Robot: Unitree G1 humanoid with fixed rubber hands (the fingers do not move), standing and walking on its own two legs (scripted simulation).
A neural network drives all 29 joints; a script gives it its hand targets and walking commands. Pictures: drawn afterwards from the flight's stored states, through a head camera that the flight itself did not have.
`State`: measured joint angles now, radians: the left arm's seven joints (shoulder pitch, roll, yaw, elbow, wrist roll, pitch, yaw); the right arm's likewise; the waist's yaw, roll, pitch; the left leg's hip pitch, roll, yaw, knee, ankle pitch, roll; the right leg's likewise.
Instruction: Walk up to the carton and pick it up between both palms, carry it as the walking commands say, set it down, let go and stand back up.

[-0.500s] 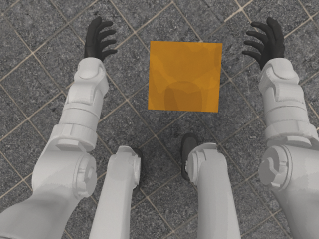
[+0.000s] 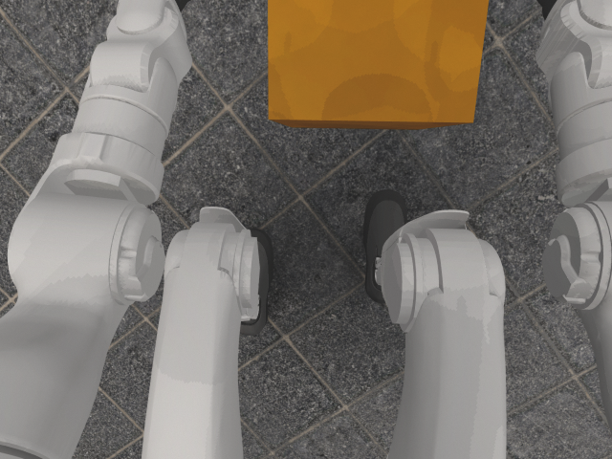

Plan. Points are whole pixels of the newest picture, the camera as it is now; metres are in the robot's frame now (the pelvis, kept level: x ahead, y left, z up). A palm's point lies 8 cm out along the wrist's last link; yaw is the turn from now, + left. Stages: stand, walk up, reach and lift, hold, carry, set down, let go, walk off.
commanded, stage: reach and lift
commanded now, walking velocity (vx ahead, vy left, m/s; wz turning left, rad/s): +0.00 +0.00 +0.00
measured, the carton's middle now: (363, 45) +0.53 -0.08 -0.30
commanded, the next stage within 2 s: none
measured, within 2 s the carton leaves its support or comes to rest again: leaves its support in 1.52 s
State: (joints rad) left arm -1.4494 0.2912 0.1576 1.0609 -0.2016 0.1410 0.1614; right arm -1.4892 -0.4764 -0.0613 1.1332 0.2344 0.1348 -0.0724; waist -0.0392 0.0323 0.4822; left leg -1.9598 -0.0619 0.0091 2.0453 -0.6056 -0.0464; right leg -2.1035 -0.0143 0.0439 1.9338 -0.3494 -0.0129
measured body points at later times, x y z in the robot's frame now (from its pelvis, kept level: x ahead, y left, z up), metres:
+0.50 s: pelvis +0.02 +0.01 -0.04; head +0.40 -0.03 +0.18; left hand +0.57 +0.12 -0.24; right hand +0.55 -0.25 -0.25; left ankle +0.12 +0.13 -0.39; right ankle +0.18 -0.12 -0.39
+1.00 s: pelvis +0.02 +0.00 -0.04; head +0.40 -0.04 +0.18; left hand +0.56 +0.09 -0.25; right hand +0.55 -0.23 -0.25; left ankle +0.12 +0.13 -0.39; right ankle +0.18 -0.12 -0.39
